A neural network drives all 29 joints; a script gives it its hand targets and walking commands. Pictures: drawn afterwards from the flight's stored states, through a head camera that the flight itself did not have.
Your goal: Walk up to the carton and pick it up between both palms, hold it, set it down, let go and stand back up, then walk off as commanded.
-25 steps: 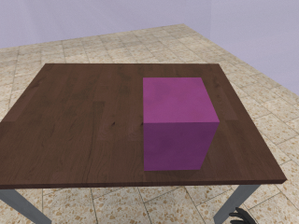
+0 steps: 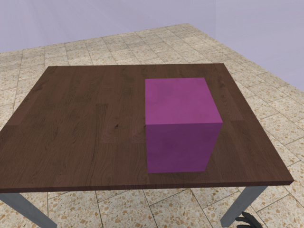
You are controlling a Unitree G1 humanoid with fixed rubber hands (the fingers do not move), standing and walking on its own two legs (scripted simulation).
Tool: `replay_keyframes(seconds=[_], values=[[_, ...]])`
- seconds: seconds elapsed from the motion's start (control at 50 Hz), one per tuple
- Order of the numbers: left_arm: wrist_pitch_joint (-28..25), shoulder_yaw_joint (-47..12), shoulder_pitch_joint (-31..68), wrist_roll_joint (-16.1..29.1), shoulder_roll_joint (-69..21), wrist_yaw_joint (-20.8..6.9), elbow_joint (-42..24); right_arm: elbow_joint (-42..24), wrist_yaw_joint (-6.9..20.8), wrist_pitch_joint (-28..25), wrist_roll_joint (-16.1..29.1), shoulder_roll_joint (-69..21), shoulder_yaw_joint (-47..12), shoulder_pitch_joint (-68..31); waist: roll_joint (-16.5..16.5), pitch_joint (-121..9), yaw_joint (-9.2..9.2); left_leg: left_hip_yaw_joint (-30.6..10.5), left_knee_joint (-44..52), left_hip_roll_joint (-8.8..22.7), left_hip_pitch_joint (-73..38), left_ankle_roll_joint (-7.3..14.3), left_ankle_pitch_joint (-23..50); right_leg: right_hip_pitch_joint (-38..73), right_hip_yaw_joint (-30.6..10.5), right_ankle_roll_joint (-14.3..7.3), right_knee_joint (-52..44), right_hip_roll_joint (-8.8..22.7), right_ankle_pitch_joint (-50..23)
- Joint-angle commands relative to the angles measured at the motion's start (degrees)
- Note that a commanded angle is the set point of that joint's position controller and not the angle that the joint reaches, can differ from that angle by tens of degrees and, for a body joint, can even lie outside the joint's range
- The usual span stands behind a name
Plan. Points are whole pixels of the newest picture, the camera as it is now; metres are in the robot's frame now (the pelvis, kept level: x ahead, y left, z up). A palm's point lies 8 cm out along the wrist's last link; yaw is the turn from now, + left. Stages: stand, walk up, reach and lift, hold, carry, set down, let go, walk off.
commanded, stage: stand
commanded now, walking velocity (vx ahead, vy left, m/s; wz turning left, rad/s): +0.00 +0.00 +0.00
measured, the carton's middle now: (175, 126) +0.47 -0.02 +0.00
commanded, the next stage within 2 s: walk off in 0.44 s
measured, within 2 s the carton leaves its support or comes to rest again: neither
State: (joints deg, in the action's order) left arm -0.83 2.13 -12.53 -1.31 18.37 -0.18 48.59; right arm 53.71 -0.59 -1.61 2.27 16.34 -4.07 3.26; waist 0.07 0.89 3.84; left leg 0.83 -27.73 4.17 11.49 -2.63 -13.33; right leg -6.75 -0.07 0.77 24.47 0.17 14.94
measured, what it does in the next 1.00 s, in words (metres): shifts its weight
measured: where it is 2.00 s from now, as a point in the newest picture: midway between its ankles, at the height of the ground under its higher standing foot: outside the picture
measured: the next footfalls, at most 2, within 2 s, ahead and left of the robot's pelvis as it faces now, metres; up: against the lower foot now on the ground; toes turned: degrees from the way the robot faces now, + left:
right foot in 1.34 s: -0.18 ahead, -0.13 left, +0.00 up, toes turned +9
left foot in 1.66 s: -0.22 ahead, +0.12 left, +0.00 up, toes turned +2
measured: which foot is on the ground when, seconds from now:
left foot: down 0.00-1.00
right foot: down 0.00-0.96, up 0.98-1.00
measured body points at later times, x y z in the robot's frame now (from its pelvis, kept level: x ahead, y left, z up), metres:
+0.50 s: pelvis -0.01 +0.00 +0.00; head -0.03 +0.01 +0.45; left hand +0.07 +0.29 -0.12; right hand +0.16 -0.25 -0.10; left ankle +0.02 +0.14 -0.74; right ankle -0.02 -0.13 -0.74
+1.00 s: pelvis -0.07 +0.04 -0.02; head -0.07 +0.07 +0.42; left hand +0.01 +0.35 -0.15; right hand +0.05 -0.26 -0.12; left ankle +0.01 +0.14 -0.74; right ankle -0.03 -0.13 -0.72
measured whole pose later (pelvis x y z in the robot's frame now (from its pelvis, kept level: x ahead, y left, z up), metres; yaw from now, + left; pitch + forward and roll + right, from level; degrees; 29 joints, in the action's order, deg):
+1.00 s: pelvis -0.07 +0.04 -0.02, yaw +0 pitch -10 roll -3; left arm 2.4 2.2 -11.1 -0.3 21.8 0.2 48.1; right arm 53.4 -0.6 2.8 2.3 21.9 -4.1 7.0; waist 0.8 10.8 3.4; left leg 0.8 -40.2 1.7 16.0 1.4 -13.4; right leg -13.6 -1.9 0.8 44.2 0.9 23.5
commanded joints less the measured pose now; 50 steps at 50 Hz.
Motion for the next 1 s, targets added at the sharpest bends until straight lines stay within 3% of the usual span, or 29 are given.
replay_keyframes(seconds=[0.0, 0.2, 0.26, 0.3, 0.36, 0.46, 0.52, 0.56, 0.6, 0.62, 0.64, 0.7, 0.76, 0.8, 0.82, 0.86, 0.88, 0.9, 0.92, 0.94, 0.96, 0.98], values=[[-1.68, 3.07, -1.05, 0.37, 10.79, 0.3, -1.15, -4.31, -1.42, -0.28, -3.66, 13.75, 7.14, 2.87, -2.49, -1.72, -3.68, -3.63, 4.74, 2.42, -3.05, 3.15, 14.8, -0.56, -3.19, -0.28, -4.98, 5.68, -10.78], [-1.77, 2.92, -1.09, 0.47, 10.82, 0.33, -0.05, -3.64, -1.32, -0.39, -3.4, 14.16, 7.18, 3.06, -2.74, -0.46, -3.58, -3.72, 5.3, 2.65, -2.68, 3.27, 13.15, -1.21, -3.63, -0.3, -5.98, 5.82, -9.96], [-1.85, 3.0, -1.12, 0.42, 10.99, 0.27, 0.14, -3.85, -1.15, -0.29, -3.56, 13.92, 7.05, 2.78, -0.92, -1.06, -3.64, -3.81, 5.17, 2.91, -3.65, 3.34, 13.68, -1.17, -2.9, -0.34, -5.79, 5.73, -9.99], [-1.87, 2.87, -1.13, 0.58, 10.81, 0.19, 0.18, -3.47, -1.19, -0.26, -3.41, 14.55, 7.19, 3.42, -3.41, -0.89, -3.74, -3.57, 5.48, 2.74, -3.38, 3.11, 13.08, -1.21, -3.55, -0.48, -5.96, 6.03, -9.2], [-1.83, 2.83, -0.76, 0.46, 10.88, 0.27, 0.22, -3.4, -1.38, -0.22, -3.41, 14.15, 7.25, 3.61, -1.99, 0.5, -4.01, -3.73, 5.85, 2.93, -2.98, 3.14, 11.65, -2.27, -3.67, -0.48, -6.29, 6.1, -8.31], [-1.86, 2.99, -0.56, 0.52, 11.32, 0.09, 0.65, -3.69, -1.25, -0.19, -3.47, 14.0, 7.15, 2.34, -3.69, 0.49, -3.84, -3.74, 6.54, 2.65, -1.98, 3.2, 10.22, -1.58, -3.5, -0.39, -6.41, 6.06, -7.24], [-1.76, 3.11, -0.91, 0.7, 11.79, 0.09, 0.88, -3.26, -1.28, -0.45, -3.09, 14.18, 6.99, 3.35, -1.49, 1.2, -3.83, -4.3, 6.78, 2.93, -2.06, 3.37, 8.96, -2.4, -3.41, -0.28, -6.92, 5.87, -6.05], [-1.75, 2.98, -0.62, 0.73, 11.31, 0.05, 0.83, -3.61, -1.2, -0.32, -3.38, 14.03, 6.88, 2.67, -3.47, 0.34, -3.49, -3.94, 6.81, 3.05, -2.39, 3.41, 9.73, -2.27, -3.6, -0.64, -6.49, 6.13, -6.26], [-1.87, 3.0, -0.24, 0.76, 11.15, 0.09, 0.81, -3.29, -1.11, -0.43, -3.32, 14.41, 7.07, 2.76, -2.78, 1.0, -3.77, -3.96, 6.92, 2.92, -2.16, 3.17, 9.55, -2.59, -3.44, -0.39, -6.57, 5.84, -6.4], [-0.76, 3.16, -0.44, 2.11, 15.42, 0.84, -0.54, -6.95, -1.11, 0.93, -2.33, 17.67, 7.15, 3.84, 0.42, 3.46, -4.58, -4.36, 0.01, 1.9, 2.7, 4.46, 25.46, -4.2, -3.07, -2.95, -0.73, 7.17, -26.3], [-0.38, 3.42, -0.96, 2.33, 15.73, 0.99, -0.17, -6.52, -1.31, 1.12, -2.25, 17.47, 7.17, 4.6, 0.31, 0.85, -4.56, -4.02, -2.47, 1.68, 1.54, 5.01, 28.96, -3.53, -3.09, -4.27, 1.16, 7.94, -31.8], [0.64, 3.81, 0.17, 2.11, 15.97, 1.04, -1.83, -7.06, -1.23, 2.01, -2.66, 17.34, 7.41, 6.13, 0.97, 1.09, -4.89, -2.61, -4.75, -0.05, 2.14, 4.39, 21.0, -6.59, -3.8, -5.65, 0.73, 9.45, -27.22], [1.71, 4.21, 3.5, 1.28, 16.76, 1.11, -3.73, -7.7, -0.76, 3.66, -2.92, 17.31, 7.56, 6.89, 4.54, 4.16, -5.86, -1.41, -8.79, -1.75, 2.46, 3.94, 2.85, -13.52, -6.66, -7.14, -2.87, 11.93, -11.83], [1.97, 4.22, 6.21, 1.1, 17.31, 1.11, -4.95, -7.93, -0.59, 4.29, -3.21, 16.72, 7.63, 7.87, 7.88, 6.31, -6.23, -0.74, -13.28, -3.32, 1.8, 3.71, -6.64, -18.66, -9.13, -9.13, -4.72, 14.33, -6.56], [1.96, 4.15, 7.42, 0.97, 17.66, 1.12, -5.8, -7.98, -0.5, 4.42, -3.29, 16.57, 7.75, 8.71, 8.04, 6.76, -6.54, -0.83, -15.71, -3.99, 0.74, 3.66, -9.2, -21.43, -9.95, -9.94, -4.75, 15.18, -4.3], [2.17, 4.03, 9.26, 0.84, 18.13, 1.21, -6.62, -8.26, -0.26, 4.71, -3.51, 16.82, 7.95, 9.93, 7.28, 8.07, -7.25, -2.18, -15.35, -3.71, 0.28, 4.1, -10.28, -24.52, -9.36, -9.54, -2.46, 14.75, 0.92], [2.3, 3.91, 9.97, 0.88, 18.01, 1.19, -7.02, -8.54, -0.09, 4.51, -3.42, 17.3, 8.02, 10.31, 5.43, 7.46, -7.56, -3.95, -11.38, -2.44, 0.79, 4.54, -9.19, -23.59, -7.65, -8.03, 0.68, 12.79, 3.1], [2.71, 3.68, 8.95, 0.93, 17.11, 1.07, -7.23, -8.91, -0.06, 4.28, -3.33, 18.5, 8.12, 10.26, 0.44, 6.68, -7.33, -7.99, -4.32, 0.07, 2.64, 5.28, -6.04, -21.1, -4.5, -5.48, 6.3, 8.69, 5.09], [3.34, 3.66, 5.3, 0.93, 15.37, 1.13, -7.19, -9.94, -0.13, 3.95, -3.29, 22.24, 8.9, 8.69, -12.29, 5.78, -6.21, -20.62, 9.26, 8.33, 7.56, 8.89, -1.22, -17.35, 2.16, -2.31, 18.73, 0.35, 13.59], [4.06, 4.84, 2.72, 0.11, 14.97, 1.91, -7.13, -11.86, -0.03, 3.93, -3.47, 24.44, 9.27, 5.36, -17.02, 6.59, -5.75, -29.72, 16.95, 13.91, 16.21, 14.61, -7.44, -14.53, 0.06, -1.18, 35.79, -4.32, 23.92], [4.62, 5.73, 0.19, -0.42, 15.48, 2.4, -6.86, -12.83, -0.11, 3.97, -3.79, 24.79, 10.01, 3.45, -13.91, 7.19, -4.63, -30.69, 19.08, 13.98, 20.77, 16.1, -17.61, -13.82, -3.79, -1.31, 42.74, -4.76, 22.82], [4.88, 5.85, -0.5, -0.2, 15.37, 2.47, -7.22, -13.84, -0.47, 3.95, -3.97, 24.28, 10.38, 0.54, -12.56, 9.5, -3.68, -29.2, 19.85, 12.85, 23.5, 16.14, -21.64, -14.6, -5.91, -1.02, 46.34, -4.09, 19.24]])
